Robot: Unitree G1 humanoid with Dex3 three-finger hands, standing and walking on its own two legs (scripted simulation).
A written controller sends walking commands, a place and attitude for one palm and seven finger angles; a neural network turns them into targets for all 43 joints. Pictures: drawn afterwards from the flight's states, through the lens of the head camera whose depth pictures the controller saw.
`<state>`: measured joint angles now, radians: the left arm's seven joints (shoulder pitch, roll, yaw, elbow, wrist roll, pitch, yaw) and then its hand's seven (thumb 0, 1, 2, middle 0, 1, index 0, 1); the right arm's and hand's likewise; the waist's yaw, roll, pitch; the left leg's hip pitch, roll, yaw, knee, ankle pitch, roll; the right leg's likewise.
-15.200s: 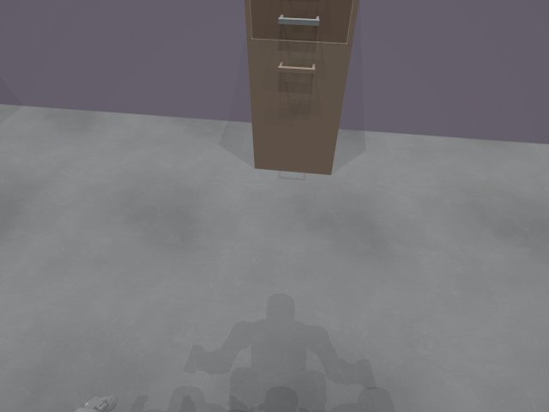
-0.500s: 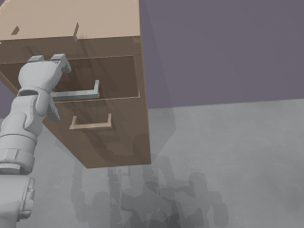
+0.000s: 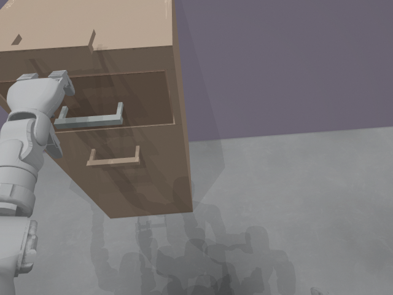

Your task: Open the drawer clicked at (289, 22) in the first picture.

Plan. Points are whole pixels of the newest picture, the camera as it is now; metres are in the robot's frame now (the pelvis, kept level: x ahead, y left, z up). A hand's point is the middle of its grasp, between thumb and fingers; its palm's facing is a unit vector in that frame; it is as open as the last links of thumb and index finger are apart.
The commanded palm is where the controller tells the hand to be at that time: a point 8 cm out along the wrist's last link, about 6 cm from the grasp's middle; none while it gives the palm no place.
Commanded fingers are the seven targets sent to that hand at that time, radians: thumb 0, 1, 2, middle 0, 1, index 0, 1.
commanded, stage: move the hooked fingers above the handle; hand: left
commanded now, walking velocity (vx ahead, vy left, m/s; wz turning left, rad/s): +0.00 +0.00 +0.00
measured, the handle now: (90, 115) +0.51 +0.29 +0.04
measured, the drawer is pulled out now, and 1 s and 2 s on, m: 0.00 0.00 0.00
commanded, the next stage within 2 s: none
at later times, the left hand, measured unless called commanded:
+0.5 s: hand (53, 120) +0.43 +0.32 +0.10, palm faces -0.12 +0.03 -0.99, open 13.8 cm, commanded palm +0.43 +0.30 +0.16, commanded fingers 0.00 -0.50 0.30 -0.30 -1.20 -0.30 -1.20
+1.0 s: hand (59, 118) +0.44 +0.32 +0.10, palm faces -0.11 +0.01 -0.99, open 13.7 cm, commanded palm +0.43 +0.31 +0.15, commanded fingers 0.00 -0.50 0.30 -0.30 -1.20 -0.30 -1.20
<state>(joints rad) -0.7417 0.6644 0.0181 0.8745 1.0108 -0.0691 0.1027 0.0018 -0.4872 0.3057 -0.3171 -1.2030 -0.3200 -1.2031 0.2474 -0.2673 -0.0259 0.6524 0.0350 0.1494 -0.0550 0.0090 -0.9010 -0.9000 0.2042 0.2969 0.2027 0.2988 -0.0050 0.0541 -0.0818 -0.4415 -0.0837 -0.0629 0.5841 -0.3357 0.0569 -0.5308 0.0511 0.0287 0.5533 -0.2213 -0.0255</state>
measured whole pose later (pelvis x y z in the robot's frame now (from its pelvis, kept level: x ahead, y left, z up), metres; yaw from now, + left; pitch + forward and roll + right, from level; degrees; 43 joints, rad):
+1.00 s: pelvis +0.01 +0.00 +0.00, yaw -2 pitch +12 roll +0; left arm -0.73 0.66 0.05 0.94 1.02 -0.05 0.06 0.00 -0.49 0.31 -0.36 -1.24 -0.33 -1.23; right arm 0.24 -0.24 0.01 0.64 0.05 0.19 -0.06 0.01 -0.90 -0.90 0.21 0.30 0.20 0.30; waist -0.02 0.06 -0.09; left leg -0.42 -0.08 -0.03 0.55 -0.33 0.07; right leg -0.53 0.06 0.07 0.53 -0.21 -0.02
